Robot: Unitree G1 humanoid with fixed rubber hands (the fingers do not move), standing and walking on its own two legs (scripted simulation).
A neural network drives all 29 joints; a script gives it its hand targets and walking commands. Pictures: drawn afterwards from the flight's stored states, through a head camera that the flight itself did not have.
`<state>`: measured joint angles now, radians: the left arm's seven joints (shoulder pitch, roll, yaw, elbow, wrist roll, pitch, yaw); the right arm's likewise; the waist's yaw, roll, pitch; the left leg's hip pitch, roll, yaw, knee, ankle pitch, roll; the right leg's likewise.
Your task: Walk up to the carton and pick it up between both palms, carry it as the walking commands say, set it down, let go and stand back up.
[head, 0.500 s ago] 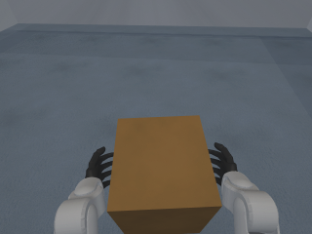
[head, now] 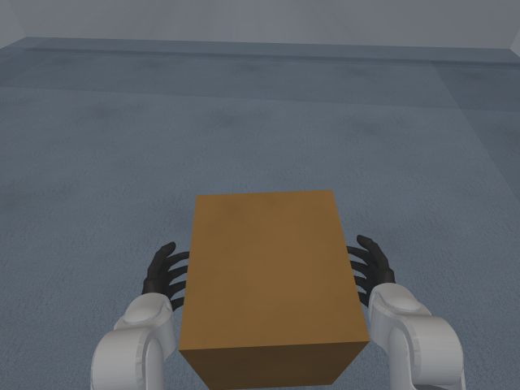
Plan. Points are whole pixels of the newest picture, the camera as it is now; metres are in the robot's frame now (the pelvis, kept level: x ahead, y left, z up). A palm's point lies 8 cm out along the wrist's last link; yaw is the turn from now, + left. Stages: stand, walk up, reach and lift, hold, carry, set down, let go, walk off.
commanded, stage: carry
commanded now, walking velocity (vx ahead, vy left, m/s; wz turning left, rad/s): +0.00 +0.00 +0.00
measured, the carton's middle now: (267, 295) +0.28 +0.00 +0.03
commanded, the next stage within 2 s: hold in 1.68 s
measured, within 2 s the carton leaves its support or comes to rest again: neither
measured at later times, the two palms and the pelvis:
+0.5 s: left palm (157, 289) +0.26 +0.15 +0.10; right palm (372, 281) +0.26 -0.14 +0.10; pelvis +0.01 +0.01 +0.00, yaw +0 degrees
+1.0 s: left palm (155, 286) +0.26 +0.15 +0.10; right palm (367, 278) +0.26 -0.14 +0.10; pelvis +0.02 +0.01 +0.00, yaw -1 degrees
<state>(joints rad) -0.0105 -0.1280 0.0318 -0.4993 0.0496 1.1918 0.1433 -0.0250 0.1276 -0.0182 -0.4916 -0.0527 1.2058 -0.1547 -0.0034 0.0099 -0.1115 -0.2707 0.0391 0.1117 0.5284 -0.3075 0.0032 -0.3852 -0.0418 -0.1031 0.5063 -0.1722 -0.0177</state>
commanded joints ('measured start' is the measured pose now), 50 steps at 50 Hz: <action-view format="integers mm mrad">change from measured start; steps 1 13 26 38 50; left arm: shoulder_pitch -343 -352 -355 -356 -358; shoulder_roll -760 -761 -757 -751 -745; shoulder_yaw -573 -570 -568 -565 -560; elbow -68 -66 -69 -71 -69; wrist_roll -255 -251 -250 -251 -250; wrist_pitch -3 -6 -5 -3 -4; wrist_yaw -120 -119 -117 -115 -113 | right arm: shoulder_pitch -353 -358 -358 -358 -358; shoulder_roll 789 791 787 781 776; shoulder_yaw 571 564 558 554 549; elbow -76 -69 -70 -71 -68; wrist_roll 254 253 253 253 251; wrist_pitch -19 -23 -22 -20 -21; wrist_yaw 118 119 117 114 112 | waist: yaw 0 0 2 3 4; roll -13 -8 -5 -5 -5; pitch -144 -148 -147 -146 -146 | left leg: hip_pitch -9 4 9 10 10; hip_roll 90 96 98 97 97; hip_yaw -91 -86 -84 -85 -85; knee -97 -98 -95 -89 -82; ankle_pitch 122 152 168 175 184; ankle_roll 22 23 27 31 34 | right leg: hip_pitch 140 149 148 144 142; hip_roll -93 -91 -87 -85 -84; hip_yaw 112 106 105 104 103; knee -65 -50 -36 -25 -16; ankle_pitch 118 152 157 157 161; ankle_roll -14 -14 -12 -11 -11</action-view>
